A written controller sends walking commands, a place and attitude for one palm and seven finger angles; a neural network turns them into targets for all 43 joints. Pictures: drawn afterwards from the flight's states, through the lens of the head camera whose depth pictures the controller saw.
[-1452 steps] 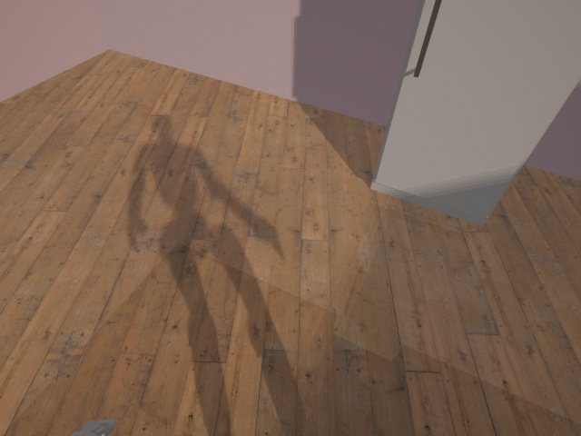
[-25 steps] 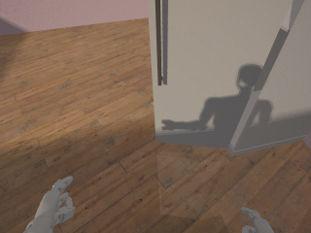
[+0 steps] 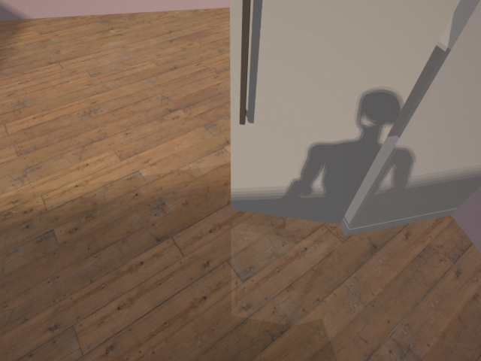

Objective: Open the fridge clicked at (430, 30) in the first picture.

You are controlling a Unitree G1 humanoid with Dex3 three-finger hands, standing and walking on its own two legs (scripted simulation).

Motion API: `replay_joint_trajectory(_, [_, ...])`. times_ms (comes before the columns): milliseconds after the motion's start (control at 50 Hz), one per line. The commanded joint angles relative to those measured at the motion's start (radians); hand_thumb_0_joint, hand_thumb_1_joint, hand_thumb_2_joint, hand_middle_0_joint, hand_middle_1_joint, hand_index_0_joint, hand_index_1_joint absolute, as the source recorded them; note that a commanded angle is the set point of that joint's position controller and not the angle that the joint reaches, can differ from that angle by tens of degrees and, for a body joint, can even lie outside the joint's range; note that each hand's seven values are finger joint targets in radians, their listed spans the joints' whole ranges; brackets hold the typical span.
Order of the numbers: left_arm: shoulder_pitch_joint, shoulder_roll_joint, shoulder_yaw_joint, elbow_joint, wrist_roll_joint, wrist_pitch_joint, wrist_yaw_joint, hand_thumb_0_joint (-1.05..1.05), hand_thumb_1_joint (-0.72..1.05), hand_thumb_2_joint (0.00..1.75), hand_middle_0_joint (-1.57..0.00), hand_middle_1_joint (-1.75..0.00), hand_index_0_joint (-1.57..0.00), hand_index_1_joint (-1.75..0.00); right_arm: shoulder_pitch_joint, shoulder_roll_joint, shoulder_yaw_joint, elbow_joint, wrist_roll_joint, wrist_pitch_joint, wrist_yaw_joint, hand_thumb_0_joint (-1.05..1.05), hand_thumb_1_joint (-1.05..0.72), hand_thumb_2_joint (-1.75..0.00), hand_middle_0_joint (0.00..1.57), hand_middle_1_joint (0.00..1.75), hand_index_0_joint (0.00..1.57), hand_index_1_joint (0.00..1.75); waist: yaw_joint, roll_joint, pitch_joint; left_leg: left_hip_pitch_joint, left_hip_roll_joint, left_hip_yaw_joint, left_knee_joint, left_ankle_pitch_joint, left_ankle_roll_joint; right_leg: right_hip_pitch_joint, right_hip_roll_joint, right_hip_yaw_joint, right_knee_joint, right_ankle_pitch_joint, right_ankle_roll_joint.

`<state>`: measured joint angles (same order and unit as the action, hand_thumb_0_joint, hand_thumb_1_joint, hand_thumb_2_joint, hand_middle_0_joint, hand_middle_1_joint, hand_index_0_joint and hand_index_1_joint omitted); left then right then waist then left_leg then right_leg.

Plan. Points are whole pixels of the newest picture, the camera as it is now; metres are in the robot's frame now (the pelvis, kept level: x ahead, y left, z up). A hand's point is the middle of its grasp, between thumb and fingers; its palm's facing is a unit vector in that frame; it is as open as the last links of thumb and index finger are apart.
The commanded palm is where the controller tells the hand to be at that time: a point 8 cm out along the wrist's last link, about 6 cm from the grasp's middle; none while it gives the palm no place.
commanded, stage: let the arm hang, fingers relaxed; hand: left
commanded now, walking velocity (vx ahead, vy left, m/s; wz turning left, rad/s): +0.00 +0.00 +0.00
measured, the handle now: (246, 40) +0.81 +0.04 +0.14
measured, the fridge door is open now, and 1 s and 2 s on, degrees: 69 69 69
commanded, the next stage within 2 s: look to check the result in 0.44 s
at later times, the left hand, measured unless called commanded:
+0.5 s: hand out of the picture +0.12 +0.24 -0.15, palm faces -0.05 -0.95 -0.32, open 7.4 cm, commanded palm none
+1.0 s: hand out of the picture +0.11 +0.23 -0.16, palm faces -0.04 -0.94 -0.33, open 7.4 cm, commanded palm none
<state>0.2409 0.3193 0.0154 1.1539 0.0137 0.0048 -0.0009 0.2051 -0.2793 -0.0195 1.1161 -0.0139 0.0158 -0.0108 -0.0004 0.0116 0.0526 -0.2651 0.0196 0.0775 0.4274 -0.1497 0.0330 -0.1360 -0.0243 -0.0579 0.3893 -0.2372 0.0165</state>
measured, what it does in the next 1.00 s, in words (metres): stands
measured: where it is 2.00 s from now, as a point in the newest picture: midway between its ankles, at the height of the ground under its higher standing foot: outside the picture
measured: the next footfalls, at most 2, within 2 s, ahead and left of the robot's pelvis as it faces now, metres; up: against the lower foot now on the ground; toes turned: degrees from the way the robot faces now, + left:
none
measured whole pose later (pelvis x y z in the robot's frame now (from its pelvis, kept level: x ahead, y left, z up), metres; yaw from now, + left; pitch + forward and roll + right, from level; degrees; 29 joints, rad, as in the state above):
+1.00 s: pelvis +0.04 -0.01 +0.01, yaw +0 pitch +0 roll +0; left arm 0.13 0.33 0.00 1.14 0.01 -0.02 0.00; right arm 0.09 -0.32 0.00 1.13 -0.01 0.00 0.00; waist -0.01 0.00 0.04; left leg -0.16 0.01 0.09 0.32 -0.16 0.01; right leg -0.03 -0.03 -0.05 0.28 -0.24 0.01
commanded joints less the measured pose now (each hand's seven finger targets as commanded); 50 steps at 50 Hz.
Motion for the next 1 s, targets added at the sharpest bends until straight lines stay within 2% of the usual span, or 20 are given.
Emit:
replay_joint_trajectory(0, [-0.062,0.172,0.022,-0.060,0.002,-0.026,0.009,0.00,0.90,0.90,-0.20,-0.30,-0.20,-0.30,-0.051,-0.213,-0.034,-0.054,-0.003,-0.028,-0.007,0.00,-0.90,-0.90,0.20,0.30,0.20,0.30,-0.004,-0.009,-0.039,0.074,0.121,-0.157,-0.138,-0.063,0.003,-0.060,-0.095,0.100,-0.109,-0.030,-0.061])
replay_joint_trajectory(100, [-0.107,0.194,0.018,-0.070,0.003,-0.030,0.009,0.00,0.90,0.90,-0.20,-0.30,-0.20,-0.30,-0.098,-0.230,-0.030,-0.050,-0.004,-0.032,0.000,0.00,-0.90,-0.90,0.20,0.30,0.20,0.30,-0.002,-0.019,-0.033,0.096,0.122,-0.154,-0.153,0.000,0.000,-0.050,-0.102,0.099,-0.117,0.011,-0.052])
replay_joint_trajectory(200, [-0.140,0.209,0.020,-0.084,0.004,-0.035,0.007,0.00,0.90,0.90,-0.20,-0.30,-0.20,-0.30,-0.131,-0.248,-0.028,-0.053,-0.004,-0.039,0.004,0.00,-0.90,-0.90,0.20,0.30,0.20,0.30,-0.002,-0.019,-0.060,0.118,0.123,-0.152,-0.165,0.042,-0.002,-0.027,-0.106,0.097,-0.121,0.040,-0.045])
replay_joint_trajectory(260, [-0.156,0.215,0.020,-0.093,0.005,-0.040,0.008,0.00,0.90,0.90,-0.20,-0.30,-0.20,-0.30,-0.141,-0.251,-0.026,-0.056,-0.003,-0.043,0.005,0.00,-0.90,-0.90,0.20,0.30,0.20,0.30,-0.004,-0.026,-0.083,0.141,0.124,-0.147,-0.154,0.119,-0.003,-0.007,-0.113,0.099,-0.122,0.098,-0.044])
replay_joint_trajectory(320, [-0.164,0.218,0.021,-0.095,0.004,-0.041,0.008,0.00,0.90,0.90,-0.20,-0.30,-0.20,-0.30,-0.152,-0.257,-0.024,-0.054,-0.002,-0.045,0.005,0.00,-0.90,-0.90,0.20,0.30,0.20,0.30,-0.005,-0.008,-0.085,0.153,0.123,-0.145,-0.154,0.146,-0.005,0.002,-0.115,0.098,-0.127,0.116,-0.043])
replay_joint_trajectory(340, [-0.158,0.221,0.022,-0.097,0.004,-0.043,0.008,0.00,0.90,0.90,-0.20,-0.30,-0.20,-0.30,-0.150,-0.260,-0.024,-0.057,-0.001,-0.046,0.004,0.00,-0.90,-0.90,0.20,0.30,0.20,0.30,-0.003,-0.021,-0.094,0.161,0.123,-0.143,-0.148,0.164,-0.004,0.008,-0.116,0.098,-0.130,0.133,-0.044])
replay_joint_trajectory(520, [-0.158,0.223,0.021,-0.087,0.000,-0.041,0.009,0.00,0.90,0.90,-0.20,-0.30,-0.20,-0.30,-0.158,-0.267,-0.020,-0.050,0.000,-0.044,0.000,0.00,-0.90,-0.90,0.20,0.30,0.20,0.30,-0.008,0.012,-0.101,0.187,0.125,-0.134,-0.148,0.180,-0.010,0.030,-0.121,0.098,-0.144,0.154,-0.047])
replay_joint_trajectory(540, [-0.152,0.224,0.023,-0.086,0.000,-0.042,0.009,0.00,0.90,0.90,-0.20,-0.30,-0.20,-0.30,-0.154,-0.267,-0.020,-0.052,0.002,-0.043,-0.001,0.00,-0.90,-0.90,0.20,0.30,0.20,0.30,-0.007,-0.002,-0.104,0.190,0.125,-0.135,-0.142,0.190,-0.008,0.032,-0.120,0.098,-0.146,0.166,-0.048])
replay_joint_trajectory(620, [-0.148,0.221,0.021,-0.077,-0.001,-0.041,0.010,0.00,0.90,0.90,-0.20,-0.30,-0.20,-0.30,-0.147,-0.266,-0.019,-0.045,0.001,-0.042,-0.003,0.00,-0.90,-0.90,0.20,0.30,0.20,0.30,-0.010,0.011,-0.118,0.202,0.127,-0.130,-0.138,0.206,-0.010,0.045,-0.123,0.097,-0.145,0.189,-0.050])
replay_joint_trajectory(760, [-0.139,0.219,0.019,-0.067,-0.001,-0.039,0.013,0.00,0.90,0.90,-0.20,-0.30,-0.20,-0.30,-0.145,-0.259,-0.019,-0.040,0.003,-0.039,-0.006,0.00,-0.90,-0.90,0.20,0.30,0.20,0.30,-0.010,-0.015,-0.095,0.203,0.127,-0.126,-0.135,0.204,-0.009,0.038,-0.125,0.090,-0.152,0.204,-0.050])
replay_joint_trajectory(840, [-0.130,0.217,0.019,-0.067,-0.001,-0.040,0.014,0.00,0.90,0.90,-0.20,-0.30,-0.20,-0.30,-0.143,-0.258,-0.020,-0.041,0.003,-0.038,-0.007,0.00,-0.90,-0.90,0.20,0.30,0.20,0.30,-0.009,-0.019,-0.108,0.215,0.126,-0.125,-0.129,0.219,-0.009,0.043,-0.123,0.090,-0.149,0.226,-0.051])
replay_joint_trajectory(880, [-0.137,0.217,0.018,-0.068,-0.002,-0.040,0.015,0.00,0.90,0.90,-0.20,-0.30,-0.20,-0.30,-0.144,-0.257,-0.020,-0.039,0.002,-0.038,-0.007,0.00,-0.90,-0.90,0.20,0.30,0.20,0.30,-0.010,-0.003,-0.106,0.214,0.126,-0.123,-0.130,0.228,-0.010,0.048,-0.124,0.093,-0.146,0.233,-0.051])
replay_joint_trajectory(940, [-0.135,0.218,0.020,-0.069,0.000,-0.041,0.016,0.00,0.90,0.90,-0.20,-0.30,-0.20,-0.30,-0.142,-0.255,-0.020,-0.041,0.004,-0.039,-0.007,0.00,-0.90,-0.90,0.20,0.30,0.20,0.30,-0.008,-0.031,-0.107,0.216,0.127,-0.123,-0.127,0.244,-0.009,0.054,-0.123,0.088,-0.145,0.262,-0.050])
replay_joint_trajectory(980, [-0.139,0.215,0.020,-0.071,-0.001,-0.040,0.016,0.00,0.90,0.90,-0.20,-0.30,-0.20,-0.30,-0.146,-0.256,-0.020,-0.041,0.002,-0.039,-0.007,0.00,-0.90,-0.90,0.20,0.30,0.20,0.30,-0.009,-0.018,-0.098,0.212,0.127,-0.121,-0.131,0.243,-0.011,0.051,-0.124,0.089,-0.143,0.260,-0.050])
